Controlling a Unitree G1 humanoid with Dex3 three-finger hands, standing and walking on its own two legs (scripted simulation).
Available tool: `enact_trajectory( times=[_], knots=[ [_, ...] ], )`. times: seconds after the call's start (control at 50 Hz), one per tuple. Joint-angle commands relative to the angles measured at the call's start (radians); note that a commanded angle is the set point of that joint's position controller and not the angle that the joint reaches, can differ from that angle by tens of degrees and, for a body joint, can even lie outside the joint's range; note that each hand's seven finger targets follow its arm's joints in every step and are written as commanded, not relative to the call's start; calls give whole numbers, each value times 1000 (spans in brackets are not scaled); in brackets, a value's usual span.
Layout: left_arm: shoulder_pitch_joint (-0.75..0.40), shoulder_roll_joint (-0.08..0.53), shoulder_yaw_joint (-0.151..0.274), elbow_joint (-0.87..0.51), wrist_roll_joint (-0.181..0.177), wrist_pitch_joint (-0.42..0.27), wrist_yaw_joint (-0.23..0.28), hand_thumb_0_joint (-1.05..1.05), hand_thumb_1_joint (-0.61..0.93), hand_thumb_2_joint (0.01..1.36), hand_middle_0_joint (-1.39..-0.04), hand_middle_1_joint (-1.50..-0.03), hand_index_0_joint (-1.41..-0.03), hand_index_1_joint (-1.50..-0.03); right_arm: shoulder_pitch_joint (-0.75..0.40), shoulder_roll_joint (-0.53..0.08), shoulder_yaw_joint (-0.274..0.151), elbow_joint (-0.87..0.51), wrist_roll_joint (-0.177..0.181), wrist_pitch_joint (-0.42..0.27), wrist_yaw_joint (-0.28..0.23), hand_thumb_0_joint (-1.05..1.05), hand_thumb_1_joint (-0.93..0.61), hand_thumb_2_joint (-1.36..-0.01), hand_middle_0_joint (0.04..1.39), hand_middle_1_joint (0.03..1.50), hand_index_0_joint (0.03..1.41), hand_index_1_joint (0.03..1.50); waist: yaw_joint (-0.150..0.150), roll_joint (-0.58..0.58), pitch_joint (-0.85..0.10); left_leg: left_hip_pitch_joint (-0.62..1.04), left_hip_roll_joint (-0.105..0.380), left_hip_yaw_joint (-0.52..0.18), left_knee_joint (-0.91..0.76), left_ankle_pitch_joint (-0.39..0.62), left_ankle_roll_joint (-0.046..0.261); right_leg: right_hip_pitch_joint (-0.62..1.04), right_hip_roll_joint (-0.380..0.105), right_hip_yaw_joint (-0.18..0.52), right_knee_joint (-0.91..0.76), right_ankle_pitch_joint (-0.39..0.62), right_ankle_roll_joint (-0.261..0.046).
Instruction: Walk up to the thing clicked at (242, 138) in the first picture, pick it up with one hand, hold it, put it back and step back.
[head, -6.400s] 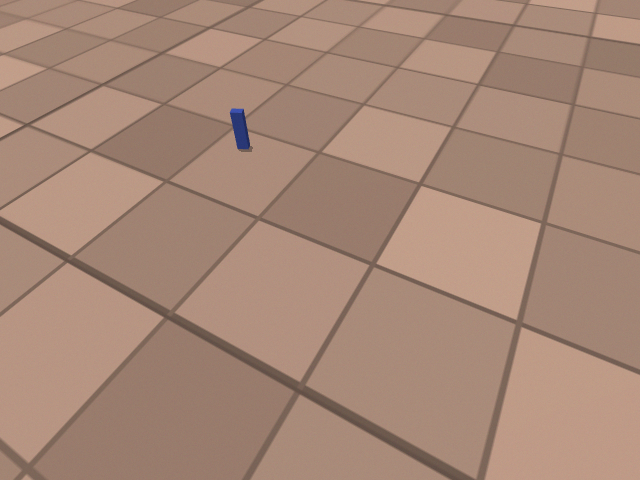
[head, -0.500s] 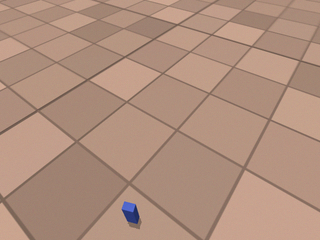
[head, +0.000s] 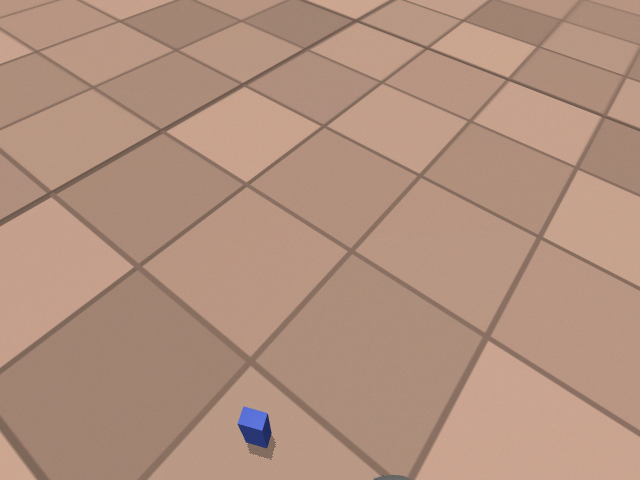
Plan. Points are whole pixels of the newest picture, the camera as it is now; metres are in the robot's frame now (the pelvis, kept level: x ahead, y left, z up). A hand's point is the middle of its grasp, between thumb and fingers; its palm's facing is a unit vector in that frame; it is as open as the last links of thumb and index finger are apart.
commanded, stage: walk up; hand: left
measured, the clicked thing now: (256, 428) +0.33 +0.15 -0.66
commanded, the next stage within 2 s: stand in 1.54 s
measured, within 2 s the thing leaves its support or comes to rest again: neither
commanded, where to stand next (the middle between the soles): +0.00 -0.06 m, yaw -1 degrees
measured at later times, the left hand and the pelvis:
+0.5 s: hand out of the picture +0.10 +0.20 -0.15, palm faces -0.01 -0.92 -0.40, open 7.4 cm; pelvis -0.03 -0.06 -0.02, yaw +1 degrees
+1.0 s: hand out of the picture +0.01 +0.23 -0.15, palm faces +0.03 -0.93 -0.36, open 7.4 cm; pelvis -0.03 -0.03 +0.00, yaw +2 degrees
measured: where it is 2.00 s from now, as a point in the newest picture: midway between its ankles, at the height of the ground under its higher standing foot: outside the picture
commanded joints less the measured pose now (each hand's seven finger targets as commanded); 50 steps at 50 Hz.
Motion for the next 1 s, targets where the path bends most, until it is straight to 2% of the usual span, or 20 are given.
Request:
enact_trajectory(
  times=[0.0, 0.14, 0.2, 0.22, 0.24, 0.26, 0.32, 0.42, 0.5, 0.54, 0.56, 0.58, 0.6, 0.66, 0.74, 0.78, 0.82, 0.9, 0.94, 0.98],
  knots=[
    [17, 159, 49, -102, 10, 14, 8, 0, 900, 900, -200, -300, -200, -300, 5, -340, -88, -92, 13, -8, -60, 0, -900, -900, 200, 300, 200, 300, -9, 168, -126, 77, 310, -212, -82, 724, 219, -107, -6, 64, 215, 26, 19],
    [18, 135, 53, -152, -8, -9, 8, 0, 900, 900, -200, -300, -200, -300, -73, -318, -77, -185, 9, 30, -43, 0, -900, -900, 200, 300, 200, 300, -6, 301, -216, 47, 236, -122, 82, 643, 180, 34, -27, -91, -158, 96, 19],
    [75, 157, 73, -125, 8, -30, 17, 0, 900, 900, -200, -300, -200, -300, -82, -276, -57, -214, 26, 67, -24, 0, -900, -900, 200, 300, 200, 300, 37, 187, -227, -40, 153, -76, 280, 480, 109, 172, 1, -145, -460, 374, 6],
    [35, 233, 89, -157, 21, -41, 19, 0, 900, 900, -200, -300, -200, -300, -30, -221, -40, -223, 35, 73, -21, 0, -900, -900, 200, 300, 200, 300, 16, -15, -217, -162, 59, -45, 422, 203, 49, 209, -154, 74, -484, 720, -45],
    [0, 315, 100, -199, 19, -38, 21, 0, 900, 900, -200, -300, -200, -300, -60, -185, -36, -245, 47, 83, -36, 0, -900, -900, 200, 300, 200, 300, 36, -229, -227, -278, -115, -63, 623, -438, 16, 164, -394, 360, -533, 977, -244],
    [-3, 333, 98, -224, 28, -47, 25, 0, 900, 900, -200, -300, -200, -300, -83, -226, -57, -237, 38, 90, -53, 0, -900, -900, 200, 300, 200, 300, 50, -206, -230, -232, -95, -195, 777, -516, 5, 90, -439, 462, -531, 1004, -330],
    [-104, 199, 72, -251, 22, -44, 42, 0, 900, 900, -200, -300, -200, -300, 15, -256, -58, -183, 60, 84, -45, 0, -900, -900, 200, 300, 200, 300, -15, -91, -227, -276, -108, -212, 834, -319, -13, 156, -253, 140, -400, 876, -227],
    [35, 183, 74, -224, 33, -85, 58, 0, 900, 900, -200, -300, -200, -300, -53, -236, -43, -194, 11, 65, -14, 0, -900, -900, 200, 300, 200, 300, 75, -96, -247, -302, -39, -165, 387, -321, -27, 369, -281, 210, -453, 449, -227],
    [21, 250, 89, -220, 14, -91, 61, 0, 900, 900, -200, -300, -200, -300, -25, -243, -59, -189, -24, 69, 22, 0, -900, -900, 200, 300, 200, 300, 31, -126, -153, -134, -41, -79, 187, -263, 1, 158, -320, 208, -466, 521, -210],
    [-37, 237, 74, -233, 7, -92, 60, 0, 900, 900, -200, -300, -200, -300, 68, -237, -69, -169, -33, 61, 38, 0, -900, -900, 200, 300, 200, 300, -40, -101, -190, 57, -48, -61, 18, -95, 39, 24, -282, 130, -404, 478, -146],
    [-32, 192, 62, -235, 4, -91, 60, 0, 900, 900, -200, -300, -200, -300, 91, -267, -80, -167, -42, 54, 40, 0, -900, -900, 200, 300, 200, 300, -55, 13, -205, 128, 16, -175, -97, -128, 71, -62, -216, 50, -312, 390, -86],
    [-69, 136, 43, -243, -3, -94, 63, 0, 900, 900, -200, -300, -200, -300, 20, -354, -98, -195, -35, 53, 48, 0, -900, -900, 200, 300, 200, 300, -51, 292, -167, 78, 186, -483, -182, -172, 170, -182, -25, -114, -161, 89, -12],
    [-92, 181, 60, -219, 7, -94, 75, 0, 900, 900, -200, -300, -200, -300, -11, -357, -101, -212, -26, 52, 51, 0, -900, -900, 200, 300, 200, 300, -68, 279, -130, -41, 287, -553, -204, -149, 271, -123, -8, -116, -23, -131, -8],
    [-39, 130, 41, -186, -1, -109, 55, 0, 900, 900, -200, -300, -200, -300, -46, -251, -61, -213, -20, 37, 30, 0, -900, -900, 200, 300, 200, 300, -11, 166, -96, -5, 200, -366, -114, 119, 212, -84, -36, -77, -109, -32, -12],
    [29, 111, 36, -135, 18, -129, 32, 0, 900, 900, -200, -300, -200, -300, -50, -253, -48, -209, 1, 38, 29, 0, -900, -900, 200, 300, 200, 300, 15, 178, -150, -58, 125, -239, -28, 37, 121, 220, 16, -144, -512, 187, -19],
    [17, 193, 46, -142, 34, -139, 34, 0, 900, 900, -200, -300, -200, -300, -29, -209, -30, -204, 13, 35, 33, 0, -900, -900, 200, 300, 200, 300, 15, 19, -142, -200, 19, -176, 48, -148, 42, 284, -163, 178, -591, 106, -109],
    [-36, 221, 42, -149, 29, -135, 22, 0, 900, 900, -200, -300, -200, -300, -7, -226, -38, -160, 9, 36, 27, 0, -900, -900, 200, 300, 200, 300, -15, -25, -97, -65, -26, -90, 141, -272, 31, 79, -299, 297, -674, -114, -202],
    [-67, 141, 6, -126, 10, -127, 12, 0, 900, 900, -200, -300, -200, -300, -4, -245, -37, -127, -2, 5, 32, 0, -900, -900, 200, 300, 200, 300, -22, 30, -64, 60, 61, -254, -156, -183, 69, -26, -111, 34, -564, 91, -50],
    [-49, 141, 5, -102, 10, -132, 9, 0, 900, 900, -200, -300, -200, -300, -31, -257, -28, -122, 6, -1, 34, 0, -900, -900, 200, 300, 200, 300, -2, 40, -71, 15, 131, -318, -196, -208, 102, 61, -62, -26, -521, 152, -26],
    [-49, 140, 6, -85, 7, -138, 13, 0, 900, 900, -200, -300, -200, -300, -46, -246, -20, -105, 10, -2, 31, 0, -900, -900, 200, 300, 200, 300, 5, 58, -94, -2, 112, -254, -179, -27, 80, 171, -73, -28, -544, 269, -30]
  ],
)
